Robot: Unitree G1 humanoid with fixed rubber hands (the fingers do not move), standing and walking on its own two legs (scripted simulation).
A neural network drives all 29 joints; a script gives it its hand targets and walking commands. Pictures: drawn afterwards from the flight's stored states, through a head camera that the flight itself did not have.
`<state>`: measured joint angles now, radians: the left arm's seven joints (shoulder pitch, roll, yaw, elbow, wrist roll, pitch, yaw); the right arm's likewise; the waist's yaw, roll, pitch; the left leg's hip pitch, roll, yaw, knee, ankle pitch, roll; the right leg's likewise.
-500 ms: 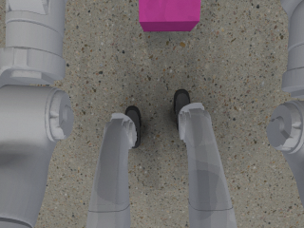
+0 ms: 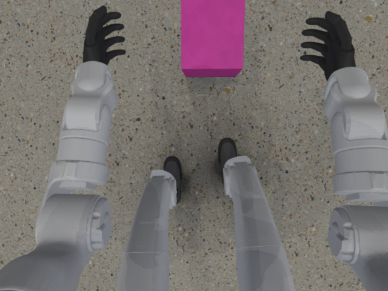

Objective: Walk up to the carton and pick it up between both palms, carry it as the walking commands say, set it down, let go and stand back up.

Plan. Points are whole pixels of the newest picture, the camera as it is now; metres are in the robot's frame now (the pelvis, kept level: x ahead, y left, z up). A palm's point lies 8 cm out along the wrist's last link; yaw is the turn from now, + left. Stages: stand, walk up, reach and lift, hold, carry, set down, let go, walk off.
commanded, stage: let go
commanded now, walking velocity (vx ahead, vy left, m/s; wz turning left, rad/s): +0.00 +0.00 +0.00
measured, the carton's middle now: (211, 42) +0.61 -0.07 -0.60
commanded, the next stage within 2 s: stand in 1.14 s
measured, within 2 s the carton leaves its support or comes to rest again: neither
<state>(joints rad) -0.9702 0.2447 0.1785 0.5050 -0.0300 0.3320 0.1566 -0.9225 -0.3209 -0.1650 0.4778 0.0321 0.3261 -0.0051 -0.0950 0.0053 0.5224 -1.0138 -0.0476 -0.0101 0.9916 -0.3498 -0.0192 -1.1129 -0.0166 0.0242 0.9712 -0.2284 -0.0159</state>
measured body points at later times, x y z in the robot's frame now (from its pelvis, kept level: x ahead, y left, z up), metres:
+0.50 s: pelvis +0.07 +0.01 +0.06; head +0.17 +0.00 +0.50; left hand +0.34 +0.20 -0.03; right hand +0.28 -0.24 -0.02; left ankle +0.06 +0.13 -0.66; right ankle +0.12 -0.11 -0.66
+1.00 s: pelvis +0.12 +0.03 +0.08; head +0.14 +0.02 +0.53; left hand +0.30 +0.26 +0.01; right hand +0.28 -0.21 +0.00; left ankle +0.06 +0.13 -0.66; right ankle +0.12 -0.11 -0.66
